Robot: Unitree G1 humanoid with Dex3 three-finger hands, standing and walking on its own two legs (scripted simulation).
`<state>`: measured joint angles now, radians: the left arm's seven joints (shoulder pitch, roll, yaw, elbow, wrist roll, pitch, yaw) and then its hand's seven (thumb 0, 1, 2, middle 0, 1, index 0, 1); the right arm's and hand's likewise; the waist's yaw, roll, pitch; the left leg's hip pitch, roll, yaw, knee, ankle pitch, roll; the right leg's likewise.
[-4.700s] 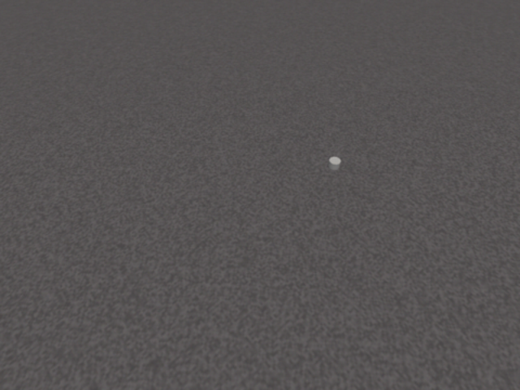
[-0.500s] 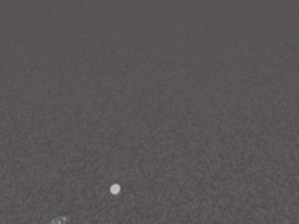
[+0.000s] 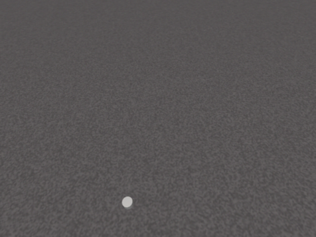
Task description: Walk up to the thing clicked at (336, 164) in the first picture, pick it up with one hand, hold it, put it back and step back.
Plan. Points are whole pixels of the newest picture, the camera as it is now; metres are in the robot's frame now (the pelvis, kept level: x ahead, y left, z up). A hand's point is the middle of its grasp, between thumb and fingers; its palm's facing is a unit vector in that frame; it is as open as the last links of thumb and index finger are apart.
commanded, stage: walk up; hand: left
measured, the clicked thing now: (127, 202) +0.45 +0.23 -0.76
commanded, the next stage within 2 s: stand in 0.12 s
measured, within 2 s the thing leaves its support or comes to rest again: neither
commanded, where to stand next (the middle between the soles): +0.06 -0.01 m, yaw -1 degrees
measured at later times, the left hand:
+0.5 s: hand out of the picture +0.10 +0.25 -0.16, palm faces -0.02 -0.94 -0.34, open 7.4 cm
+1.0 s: hand out of the picture +0.10 +0.25 -0.15, palm faces -0.01 -0.94 -0.34, open 7.4 cm
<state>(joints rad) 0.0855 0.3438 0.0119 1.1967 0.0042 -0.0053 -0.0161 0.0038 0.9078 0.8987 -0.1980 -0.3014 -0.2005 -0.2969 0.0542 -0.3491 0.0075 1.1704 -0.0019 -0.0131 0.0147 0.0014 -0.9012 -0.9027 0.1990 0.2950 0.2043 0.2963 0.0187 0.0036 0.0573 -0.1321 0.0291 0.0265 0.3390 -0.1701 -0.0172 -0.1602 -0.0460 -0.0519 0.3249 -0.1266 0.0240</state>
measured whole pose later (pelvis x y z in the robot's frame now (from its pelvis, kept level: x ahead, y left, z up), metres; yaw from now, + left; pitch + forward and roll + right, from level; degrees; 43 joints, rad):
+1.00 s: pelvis +0.02 -0.01 +0.00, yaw +1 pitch -2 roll +0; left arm 0.09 0.35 0.00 1.15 0.01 -0.01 -0.01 0.00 0.91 0.90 -0.20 -0.30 -0.20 -0.30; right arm 0.09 -0.35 0.01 1.15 -0.01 -0.01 0.01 0.00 -0.90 -0.90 0.20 0.29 0.20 0.30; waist 0.00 0.00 0.05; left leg -0.09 0.03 0.01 0.31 -0.18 -0.03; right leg -0.12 -0.04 -0.07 0.31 -0.16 0.02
